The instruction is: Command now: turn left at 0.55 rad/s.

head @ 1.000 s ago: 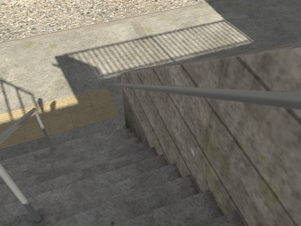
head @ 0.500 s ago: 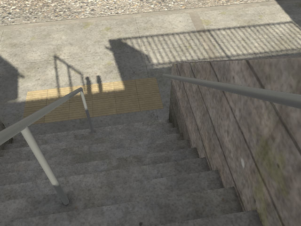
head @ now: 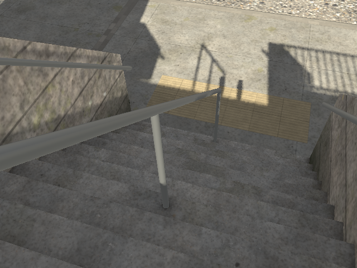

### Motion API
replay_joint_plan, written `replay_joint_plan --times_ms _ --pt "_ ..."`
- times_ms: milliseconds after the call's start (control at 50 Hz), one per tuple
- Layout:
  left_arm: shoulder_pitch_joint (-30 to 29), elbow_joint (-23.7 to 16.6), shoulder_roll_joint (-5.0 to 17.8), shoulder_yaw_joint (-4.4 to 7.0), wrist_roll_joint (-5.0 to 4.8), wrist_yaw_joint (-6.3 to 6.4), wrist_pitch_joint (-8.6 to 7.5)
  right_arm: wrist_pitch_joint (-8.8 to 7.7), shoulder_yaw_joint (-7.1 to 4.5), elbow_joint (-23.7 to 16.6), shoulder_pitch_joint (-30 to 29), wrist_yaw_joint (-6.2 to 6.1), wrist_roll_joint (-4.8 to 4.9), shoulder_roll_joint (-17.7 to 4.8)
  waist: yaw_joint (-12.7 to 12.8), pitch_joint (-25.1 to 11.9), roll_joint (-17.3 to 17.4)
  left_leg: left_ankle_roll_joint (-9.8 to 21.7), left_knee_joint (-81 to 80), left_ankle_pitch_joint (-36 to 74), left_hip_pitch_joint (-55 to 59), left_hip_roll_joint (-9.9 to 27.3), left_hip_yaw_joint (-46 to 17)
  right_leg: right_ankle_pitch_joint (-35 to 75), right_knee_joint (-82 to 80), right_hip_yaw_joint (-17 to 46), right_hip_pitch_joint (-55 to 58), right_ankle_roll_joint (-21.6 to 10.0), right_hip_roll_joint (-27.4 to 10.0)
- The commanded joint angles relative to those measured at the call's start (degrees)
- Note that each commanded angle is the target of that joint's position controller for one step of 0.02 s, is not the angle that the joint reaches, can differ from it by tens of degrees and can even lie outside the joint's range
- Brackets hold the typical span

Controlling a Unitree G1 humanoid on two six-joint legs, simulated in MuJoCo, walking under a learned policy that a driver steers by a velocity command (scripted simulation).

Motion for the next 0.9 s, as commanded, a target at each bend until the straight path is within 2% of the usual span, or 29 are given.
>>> replay_joint_plan --times_ms 20,40,60,80,100,140,160,200,220,240,280,320,360,400,480,500,520,540,560,580,600,620,640,680,740,800,840,860,900 --pt "-4.83 -3.63 15.58 5.45 -1.02 -0.25 -0.11 -2.04 -4.55 0.28 7.53 -0.04 3.66 -7.77 -5.51 -2.37 -3.50 2.25 -25.63 -5.93 17.28 -6.46 6.25 3.90 -8.74 8.80 2.24 -8.61 -7.77" --pt "-1.31 -4.55 11.44 5.27 0.21 -0.20 0.11 -3.29 -6.49 1.34 12.41 -1.36 3.95 -11.60 -6.46 -7.57 8.11 6.83 -28.82 7.03 35.51 -5.39 -0.22 -4.21 12.22 3.05 -6.35 -4.09 0.89" --pt "-3.94 -10.30 2.93 2.29 -1.23 -0.29 0.00 -4.29 -7.75 3.49 22.93 -2.72 2.88 -16.67 -8.27 -16.89 13.14 21.03 -22.40 36.93 60.67 9.94 -23.49 -19.64 29.07 7.08 -30.87 -1.44 9.71" --pt "-8.91 -13.57 1.83 1.78 -6.39 1.20 -0.26 -4.91 -6.79 3.97 31.43 0.04 0.81 -14.84 -15.85 -15.73 4.33 22.82 -27.08 46.08 67.52 18.13 -35.95 -20.34 28.87 22.18 -42.93 -1.00 18.28" --pt "-9.21 -12.88 0.72 1.22 -7.48 1.31 -0.38 -4.98 -5.73 6.13 30.87 3.44 0.40 -12.74 -16.43 -2.70 5.48 24.44 -31.59 37.71 55.98 23.04 -43.54 -14.65 27.08 28.92 -50.44 0.04 17.27" --pt "9.62 -1.63 5.47 2.23 -4.43 -1.79 1.76 -5.10 -2.43 5.17 7.67 6.85 5.83 -5.35 0.91 -1.89 1.48 17.35 -29.64 19.76 24.38 18.56 -26.64 2.76 28.47 26.08 -29.58 1.63 4.44" --pt "17.74 3.54 5.17 2.44 -3.51 -3.70 2.63 -5.18 -1.54 3.04 -1.21 7.01 7.55 -2.43 5.38 -0.31 2.37 13.08 -29.97 11.93 5.92 12.93 -19.75 6.17 35.11 21.64 -14.01 3.70 5.58" --pt "18.58 5.70 3.80 1.46 -2.95 -6.30 3.10 -5.23 -0.57 2.62 -8.58 4.96 5.99 -3.31 4.98 2.42 2.14 7.80 -33.53 -4.68 -9.01 7.39 -12.23 9.99 44.78 17.84 -4.32 6.59 10.23" --pt "8.93 3.73 -0.17 1.56 -7.49 -2.23 8.01 -2.07 -1.84 2.71 -5.59 -1.33 7.22 -4.60 3.00 -4.07 1.75 9.58 -30.23 13.80 3.30 13.13 -9.06 15.45 35.19 14.51 1.10 2.41 11.79" --pt "10.47 3.48 3.46 0.80 -4.53 -6.35 4.68 -4.68 1.12 4.78 -1.75 2.02 4.32 -3.16 -0.08 3.77 0.30 8.65 -30.99 4.34 -4.02 9.03 -10.65 14.82 42.96 17.70 -4.60 5.56 9.68" --pt "15.76 4.86 3.40 1.17 -3.92 -7.68 2.44 -6.13 1.10 6.46 -5.39 3.64 4.79 -5.53 2.32 1.00 4.94 7.93 -27.68 5.46 -0.28 9.70 -9.69 12.76 39.80 16.78 -1.43 6.88 9.90" --pt "7.40 1.46 6.07 2.53 -3.39 -5.50 2.25 -6.31 0.46 8.22 0.14 3.80 6.25 -8.58 -2.52 1.23 7.60 8.53 -25.81 8.50 14.21 11.09 -10.72 1.53 21.84 13.14 -9.29 6.64 10.61" --pt "-5.10 -3.97 3.87 1.15 -3.92 -0.60 3.31 -4.93 -3.25 8.20 8.30 0.64 7.61 -13.50 -12.01 -0.69 8.35 18.56 -29.95 2.24 30.33 19.03 -22.96 -9.16 10.70 12.36 -19.26 7.12 10.10" --pt "-7.09 -5.03 0.13 -0.71 -3.53 2.38 4.15 -3.58 -4.55 9.74 18.50 -2.68 6.97 -12.94 -16.87 -1.17 7.80 25.05 -35.31 -2.73 38.95 26.65 -35.47 -7.09 9.50 14.27 -28.35 5.68 10.97" --pt "2.85 -0.32 0.41 -0.57 -2.76 2.30 4.05 -4.24 -5.33 6.43 5.76 -5.05 4.11 -10.26 -8.75 -0.78 4.25 15.62 -34.60 -10.23 21.46 19.69 -18.93 4.89 -4.03 6.51 -5.85 -1.34 14.24" --pt "9.56 1.81 -0.14 0.31 -1.66 1.16 4.01 -4.91 -5.54 4.72 0.71 -4.87 1.09 -11.40 -4.36 -1.63 4.34 12.62 -30.41 -14.94 6.62 15.70 -10.07 13.98 -1.18 3.27 12.14 -2.46 17.16" --pt "13.49 2.82 1.22 1.69 -1.42 -0.13 3.38 -5.48 -6.00 2.38 -5.54 -4.48 1.13 -11.24 0.36 -1.87 1.60 9.42 -22.87 -19.90 0.07 9.80 -1.76 17.32 -7.64 5.37 20.66 -3.61 17.63" --pt "20.25 3.76 7.20 3.89 -0.18 0.15 1.89 -5.91 -5.36 -1.41 -8.70 -4.32 2.19 -6.50 2.88 -4.30 -9.92 3.40 -4.47 -28.31 -10.96 2.31 6.80 37.82 -13.75 21.66 32.81 -8.24 9.04" --pt "25.55 2.48 14.25 5.28 0.38 -0.53 0.61 -6.16 -4.41 -4.57 -8.48 -4.27 4.17 -4.35 5.14 -5.95 -12.57 0.15 6.75 -38.05 -23.86 -4.07 -1.88 43.19 -20.20 48.61 41.09 -19.98 -4.73" --pt "27.39 2.76 10.66 4.81 0.60 -2.67 1.28 -6.36 -3.09 -3.94 -9.87 -5.59 6.85 -0.41 8.06 -0.39 -2.14 -0.45 7.49 -34.97 -34.09 -6.97 -14.56 41.67 -21.92 52.78 43.71 -23.33 -8.34" --pt "22.50 2.88 9.10 4.35 -0.09 -4.62 2.09 -6.32 -2.67 -3.63 -9.36 -6.63 6.84 -0.72 4.32 4.67 -2.69 -0.33 11.58 -26.63 -40.14 -5.04 -18.48 39.76 -21.88 52.27 38.69 -24.70 -10.03" --pt "15.60 1.04 7.73 4.23 -2.61 -5.51 3.01 -6.09 -3.60 -1.64 -5.34 -7.49 5.41 -4.89 -0.19 1.69 -2.48 -0.77 18.12 -21.42 -39.60 -3.96 -16.36 40.73 -20.30 48.07 33.40 -24.57 -7.85" --pt "6.65 1.18 5.60 3.42 -2.11 -6.79 2.42 -5.09 -2.88 3.26 6.02 -5.88 2.09 -5.61 -7.45 -2.04 2.46 -1.37 23.98 -9.63 -24.00 -1.17 -14.06 41.74 -16.74 35.08 18.09 -19.54 -1.35" --pt "-4.85 -2.53 5.26 2.07 -2.40 -6.80 1.16 -3.73 -2.46 4.95 10.63 -0.83 1.47 -4.85 -12.59 0.36 2.04 -1.85 34.82 2.22 -7.28 -1.85 -6.86 36.85 -15.54 24.48 -8.00 -11.58 8.39" --pt "-3.46 -1.80 7.27 0.34 -2.77 -3.91 -0.52 -2.95 -2.43 3.08 8.87 1.12 1.09 -7.20 -9.78 1.23 -1.44 -3.47 41.81 4.17 -5.79 -1.51 -6.59 21.99 -16.54 27.62 -15.21 -14.36 8.91" --pt "4.28 -0.88 6.97 -0.55 -3.65 -3.09 -1.37 -2.28 -1.72 -1.46 -0.13 -1.65 1.86 -8.13 -3.58 -0.32 -4.16 -7.29 34.86 -2.37 -21.80 0.72 -10.46 22.93 -11.17 38.31 5.56 -17.36 4.89" --pt "11.89 1.22 7.44 -0.12 -4.92 -2.62 -0.82 -1.15 -0.16 -3.36 -7.33 -3.64 2.31 -4.66 0.54 0.49 -3.86 -8.92 10.25 -6.22 -27.30 2.16 -10.73 10.59 -14.65 46.14 17.30 -17.62 4.29" --pt "13.92 4.56 8.25 -0.37 -1.96 -3.95 -0.70 -1.01 0.02 0.88 2.19 -3.28 0.97 -4.50 -2.97 -1.07 -10.66 -8.00 31.25 -6.43 -19.70 0.13 -9.09 22.05 -13.02 47.38 10.98 -19.04 3.52" --pt "9.36 1.33 8.81 -0.11 -0.89 -4.58 -0.53 -0.95 0.32 -2.31 -0.15 -3.37 0.69 -5.92 -3.03 -1.49 -4.29 -8.25 34.12 -9.99 -22.31 -1.01 -10.12 31.89 -11.16 48.73 11.50 -20.07 2.63"
Velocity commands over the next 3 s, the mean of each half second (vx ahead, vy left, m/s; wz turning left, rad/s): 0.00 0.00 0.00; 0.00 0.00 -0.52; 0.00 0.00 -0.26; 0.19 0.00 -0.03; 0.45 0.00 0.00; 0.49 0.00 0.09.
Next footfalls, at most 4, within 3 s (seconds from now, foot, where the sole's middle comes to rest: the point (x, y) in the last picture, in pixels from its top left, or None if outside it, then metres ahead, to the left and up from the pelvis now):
0.02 left None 0.06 0.13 -0.75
0.52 right None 0.02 -0.08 -0.75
1.20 left None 0.06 0.15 -0.75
1.64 right None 0.01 -0.07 -0.74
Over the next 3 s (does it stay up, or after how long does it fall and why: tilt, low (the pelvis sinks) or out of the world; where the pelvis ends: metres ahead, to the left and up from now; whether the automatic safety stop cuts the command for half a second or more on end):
stays up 0.40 -0.20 -0.35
